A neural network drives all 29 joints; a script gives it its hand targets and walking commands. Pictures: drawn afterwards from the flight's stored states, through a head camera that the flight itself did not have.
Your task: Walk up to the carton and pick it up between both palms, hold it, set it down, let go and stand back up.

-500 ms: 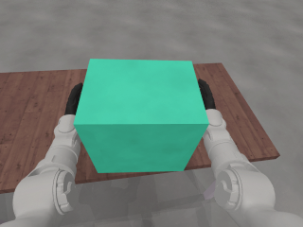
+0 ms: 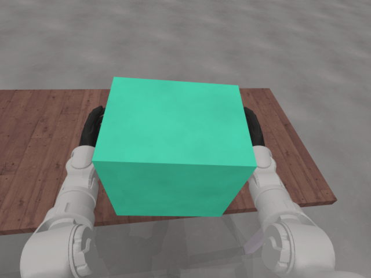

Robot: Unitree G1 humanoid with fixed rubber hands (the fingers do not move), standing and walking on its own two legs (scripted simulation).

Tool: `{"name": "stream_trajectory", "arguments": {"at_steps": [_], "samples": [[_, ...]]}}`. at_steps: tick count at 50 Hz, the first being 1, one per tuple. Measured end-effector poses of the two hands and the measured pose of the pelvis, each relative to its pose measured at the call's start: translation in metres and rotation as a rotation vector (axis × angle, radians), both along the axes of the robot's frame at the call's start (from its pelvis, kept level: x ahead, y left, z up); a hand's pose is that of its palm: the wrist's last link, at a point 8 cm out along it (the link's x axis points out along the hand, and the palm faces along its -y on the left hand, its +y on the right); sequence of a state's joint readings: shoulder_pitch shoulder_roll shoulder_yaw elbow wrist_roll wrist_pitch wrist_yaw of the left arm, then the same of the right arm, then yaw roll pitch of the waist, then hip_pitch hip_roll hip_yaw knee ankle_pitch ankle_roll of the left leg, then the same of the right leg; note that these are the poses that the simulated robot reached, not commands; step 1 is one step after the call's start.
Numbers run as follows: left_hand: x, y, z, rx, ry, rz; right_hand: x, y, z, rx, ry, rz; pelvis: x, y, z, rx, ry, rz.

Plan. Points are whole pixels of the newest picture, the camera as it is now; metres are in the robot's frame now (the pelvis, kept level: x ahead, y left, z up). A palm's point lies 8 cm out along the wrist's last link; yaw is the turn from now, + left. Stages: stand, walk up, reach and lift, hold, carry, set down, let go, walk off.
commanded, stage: reach and lift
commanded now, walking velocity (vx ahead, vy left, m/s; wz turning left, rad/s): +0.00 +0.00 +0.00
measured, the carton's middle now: (173, 154) +0.40 +0.05 +0.04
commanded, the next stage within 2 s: none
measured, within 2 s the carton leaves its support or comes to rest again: neither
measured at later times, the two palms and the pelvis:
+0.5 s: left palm (85, 137) +0.38 +0.23 +0.11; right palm (258, 141) +0.40 -0.13 +0.11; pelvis -0.01 +0.00 +0.00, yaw +0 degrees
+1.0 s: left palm (83, 123) +0.37 +0.22 +0.16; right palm (272, 128) +0.39 -0.15 +0.16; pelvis +0.00 +0.00 +0.00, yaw +2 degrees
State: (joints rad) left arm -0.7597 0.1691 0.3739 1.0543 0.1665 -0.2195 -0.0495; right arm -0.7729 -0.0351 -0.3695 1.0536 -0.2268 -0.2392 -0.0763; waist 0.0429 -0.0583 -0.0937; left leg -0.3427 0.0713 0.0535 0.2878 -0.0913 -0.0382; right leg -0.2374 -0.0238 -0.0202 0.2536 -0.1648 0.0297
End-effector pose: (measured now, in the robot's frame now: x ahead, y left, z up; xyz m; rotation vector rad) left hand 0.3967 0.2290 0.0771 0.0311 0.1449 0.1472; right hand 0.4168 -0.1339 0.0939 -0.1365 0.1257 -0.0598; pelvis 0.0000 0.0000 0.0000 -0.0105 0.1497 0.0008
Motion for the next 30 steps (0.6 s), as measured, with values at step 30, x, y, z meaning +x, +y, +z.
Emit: {"name": "stream_trajectory", "arguments": {"at_steps": [30], "samples": [[-0.012,-0.006,0.033,-0.001,0.031,0.010,-0.013,-0.006,0.024,0.046,0.027,-0.005,-0.006,0.002,0.002,-0.001,-0.063,0.003]]}}
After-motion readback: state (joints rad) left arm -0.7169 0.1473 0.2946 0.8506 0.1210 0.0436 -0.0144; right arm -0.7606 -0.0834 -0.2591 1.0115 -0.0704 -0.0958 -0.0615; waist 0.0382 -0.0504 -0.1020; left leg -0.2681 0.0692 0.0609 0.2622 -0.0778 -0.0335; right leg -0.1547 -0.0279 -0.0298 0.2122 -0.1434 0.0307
